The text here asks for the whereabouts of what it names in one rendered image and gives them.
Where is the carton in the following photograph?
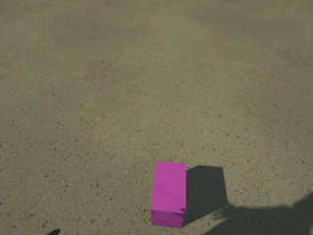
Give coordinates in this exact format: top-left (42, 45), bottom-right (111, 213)
top-left (151, 161), bottom-right (186, 228)

